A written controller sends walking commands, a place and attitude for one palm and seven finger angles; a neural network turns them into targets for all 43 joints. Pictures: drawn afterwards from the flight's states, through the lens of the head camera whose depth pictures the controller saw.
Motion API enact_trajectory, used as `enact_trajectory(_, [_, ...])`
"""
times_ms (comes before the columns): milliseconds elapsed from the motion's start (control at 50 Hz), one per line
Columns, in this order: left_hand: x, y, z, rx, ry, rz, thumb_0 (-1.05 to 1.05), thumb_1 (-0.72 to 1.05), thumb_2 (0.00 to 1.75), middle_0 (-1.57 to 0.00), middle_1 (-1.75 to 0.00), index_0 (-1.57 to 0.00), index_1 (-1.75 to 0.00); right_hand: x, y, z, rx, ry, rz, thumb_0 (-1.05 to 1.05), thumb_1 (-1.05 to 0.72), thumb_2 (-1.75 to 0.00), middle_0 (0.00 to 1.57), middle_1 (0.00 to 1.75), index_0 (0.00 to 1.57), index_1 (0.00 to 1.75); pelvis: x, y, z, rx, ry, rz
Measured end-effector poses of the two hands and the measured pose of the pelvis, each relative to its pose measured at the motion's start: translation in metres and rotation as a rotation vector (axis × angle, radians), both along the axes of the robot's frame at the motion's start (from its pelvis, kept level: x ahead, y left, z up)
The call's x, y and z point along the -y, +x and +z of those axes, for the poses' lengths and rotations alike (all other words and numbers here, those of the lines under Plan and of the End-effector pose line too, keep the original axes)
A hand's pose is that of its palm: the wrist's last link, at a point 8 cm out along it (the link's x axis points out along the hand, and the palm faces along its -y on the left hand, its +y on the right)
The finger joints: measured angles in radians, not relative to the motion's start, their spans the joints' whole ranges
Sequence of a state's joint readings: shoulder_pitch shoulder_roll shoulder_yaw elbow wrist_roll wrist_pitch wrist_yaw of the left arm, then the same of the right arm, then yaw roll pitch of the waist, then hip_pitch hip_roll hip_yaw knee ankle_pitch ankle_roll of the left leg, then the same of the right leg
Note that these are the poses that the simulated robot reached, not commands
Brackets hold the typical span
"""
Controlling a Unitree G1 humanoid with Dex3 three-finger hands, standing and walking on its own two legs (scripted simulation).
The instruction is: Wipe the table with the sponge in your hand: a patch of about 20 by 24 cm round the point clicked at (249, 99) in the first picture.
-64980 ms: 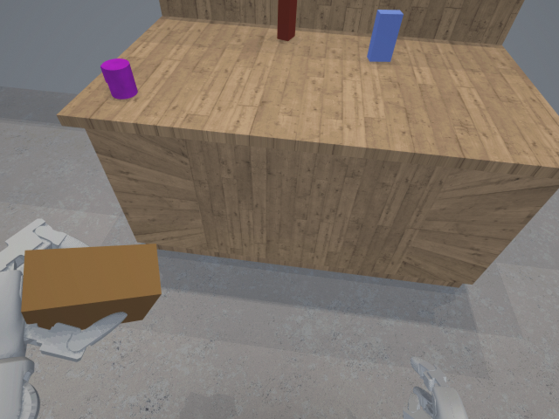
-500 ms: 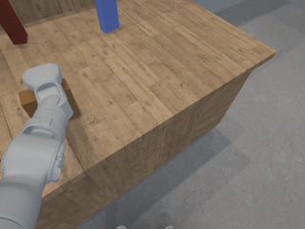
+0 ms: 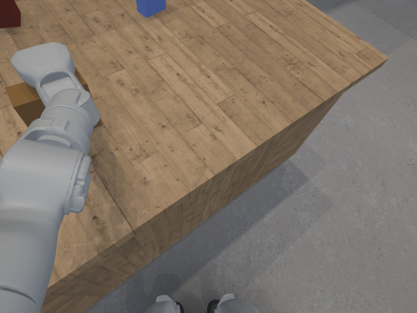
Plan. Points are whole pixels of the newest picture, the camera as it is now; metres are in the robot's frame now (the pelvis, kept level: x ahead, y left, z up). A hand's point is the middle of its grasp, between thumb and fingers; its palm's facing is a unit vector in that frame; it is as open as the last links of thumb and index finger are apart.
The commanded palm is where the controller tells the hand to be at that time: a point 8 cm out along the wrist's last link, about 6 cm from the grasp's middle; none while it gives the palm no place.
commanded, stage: wipe back along the third lane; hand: left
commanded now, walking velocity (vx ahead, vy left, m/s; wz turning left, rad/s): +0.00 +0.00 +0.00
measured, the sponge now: (62, 115) +0.51 +0.25 +0.03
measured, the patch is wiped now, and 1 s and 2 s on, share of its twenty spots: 0.95 0.95 0.95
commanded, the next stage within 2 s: none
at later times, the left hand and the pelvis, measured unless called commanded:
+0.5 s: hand (65, 101) +0.50 +0.22 +0.08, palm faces -0.04 -0.01 -1.00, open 9.6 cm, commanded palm +0.47 +0.18 +0.10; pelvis +0.03 +0.01 +0.01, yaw +2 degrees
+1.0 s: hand (83, 126) +0.44 +0.18 +0.08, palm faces -0.05 -0.02 -1.00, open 9.6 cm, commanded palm +0.41 +0.15 +0.10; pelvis +0.04 -0.02 +0.03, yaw +3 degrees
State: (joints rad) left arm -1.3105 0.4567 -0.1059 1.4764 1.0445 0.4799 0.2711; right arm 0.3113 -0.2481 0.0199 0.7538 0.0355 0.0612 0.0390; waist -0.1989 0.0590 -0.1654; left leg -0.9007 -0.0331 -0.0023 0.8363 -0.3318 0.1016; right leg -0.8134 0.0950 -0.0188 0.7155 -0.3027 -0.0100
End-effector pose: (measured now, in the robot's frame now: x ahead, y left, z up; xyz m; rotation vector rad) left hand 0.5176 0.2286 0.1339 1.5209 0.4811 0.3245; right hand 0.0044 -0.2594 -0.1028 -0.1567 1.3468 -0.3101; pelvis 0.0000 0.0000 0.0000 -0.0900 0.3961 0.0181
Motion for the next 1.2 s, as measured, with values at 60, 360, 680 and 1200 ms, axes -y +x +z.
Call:
enact_trajectory(60, [-0.002, 0.005, -0.001, -0.002, 0.005, -0.010, 0.00, -0.55, 1.10, -0.84, -1.39, -0.84, -1.41, -0.005, -0.009, 0.001, -0.034, 0.000, -0.012, 0.01, -0.90, -0.89, 0.20, 0.30, 0.21, 0.30, -0.005, 0.003, -0.001, -0.008, -0.007, 0.000])
enact_trajectory(360, [0.008, -0.019, -0.002, 0.069, 0.032, -0.067, -0.01, -0.48, 1.07, -0.76, -1.46, -0.76, -1.48, -0.033, 0.042, -0.004, 0.017, 0.099, 0.049, 0.01, -0.90, -0.89, 0.20, 0.30, 0.20, 0.30, -0.017, 0.024, 0.008, 0.049, -0.004, 0.017])
enact_trajectory(680, [0.027, -0.053, -0.001, 0.063, 0.018, -0.069, -0.01, -0.45, 1.06, -0.74, -1.48, -0.74, -1.50, -0.030, 0.163, 0.014, 0.211, 0.131, 0.200, 0.01, -0.91, -0.89, 0.20, 0.30, 0.20, 0.30, -0.001, 0.040, 0.021, 0.123, 0.027, 0.037])
enact_trajectory(1200, [0.066, -0.110, -0.001, 0.049, 0.008, -0.055, -0.01, -0.45, 1.05, -0.74, -1.47, -0.74, -1.50, 0.004, 0.174, 0.027, 0.264, 0.140, 0.185, 0.01, -0.91, -0.89, 0.20, 0.30, 0.20, 0.30, 0.035, 0.031, 0.034, 0.237, 0.067, 0.028])
